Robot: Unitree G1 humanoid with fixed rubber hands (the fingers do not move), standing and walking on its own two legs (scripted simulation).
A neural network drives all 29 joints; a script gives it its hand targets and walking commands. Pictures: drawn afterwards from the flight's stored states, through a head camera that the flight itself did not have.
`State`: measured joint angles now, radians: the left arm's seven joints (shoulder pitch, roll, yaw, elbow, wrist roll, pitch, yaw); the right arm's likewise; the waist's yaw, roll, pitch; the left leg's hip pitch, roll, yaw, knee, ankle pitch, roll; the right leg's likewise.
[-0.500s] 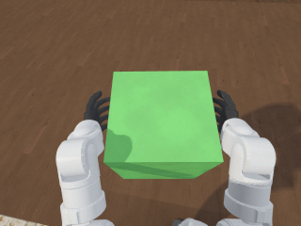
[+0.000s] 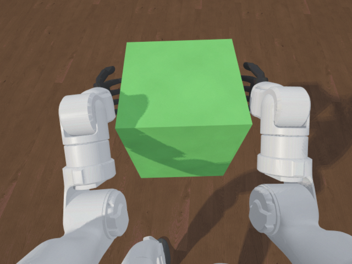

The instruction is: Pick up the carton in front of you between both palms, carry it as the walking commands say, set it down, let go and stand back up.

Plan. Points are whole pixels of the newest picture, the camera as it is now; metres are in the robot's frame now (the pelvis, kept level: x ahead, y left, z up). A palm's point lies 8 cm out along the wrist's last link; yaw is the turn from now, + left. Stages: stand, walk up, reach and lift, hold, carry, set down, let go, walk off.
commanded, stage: carry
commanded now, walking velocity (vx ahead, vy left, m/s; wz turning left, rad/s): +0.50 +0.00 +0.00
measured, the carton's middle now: (180, 117) +0.40 -0.01 +0.08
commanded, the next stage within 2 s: none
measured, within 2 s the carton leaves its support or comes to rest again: neither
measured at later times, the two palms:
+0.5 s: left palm (110, 6) +0.69 +0.16 +0.18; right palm out of the picture +0.72 -0.14 +0.18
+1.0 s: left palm out of the picture +1.01 +0.16 +0.20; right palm out of the picture +0.98 -0.14 +0.20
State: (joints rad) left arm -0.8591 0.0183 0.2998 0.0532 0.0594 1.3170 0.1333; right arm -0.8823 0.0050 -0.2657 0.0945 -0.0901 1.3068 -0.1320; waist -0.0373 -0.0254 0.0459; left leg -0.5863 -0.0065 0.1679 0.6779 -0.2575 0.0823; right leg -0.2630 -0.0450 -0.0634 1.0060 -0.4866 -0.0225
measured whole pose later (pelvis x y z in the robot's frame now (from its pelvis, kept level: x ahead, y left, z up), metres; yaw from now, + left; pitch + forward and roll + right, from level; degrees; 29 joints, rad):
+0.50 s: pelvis +0.32 -0.03 +0.04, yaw +2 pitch +5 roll +0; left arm -0.79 -0.03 0.25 -0.03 0.07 1.30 0.14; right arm -0.80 0.00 -0.28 -0.02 -0.07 1.32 -0.13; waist 0.08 0.00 0.05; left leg -0.52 -0.02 0.00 1.29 -0.44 0.04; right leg -0.46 0.02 -0.12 0.58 -0.30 -0.09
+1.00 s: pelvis +0.62 +0.03 +0.07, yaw +1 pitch +5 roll -1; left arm -0.80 -0.01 0.29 0.02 0.08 1.32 0.12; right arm -0.77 0.01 -0.24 0.02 -0.03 1.31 -0.14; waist -0.09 0.00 0.04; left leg -0.38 -0.02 0.11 0.53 -0.33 0.07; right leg -0.67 -0.01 -0.02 1.24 -0.42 -0.04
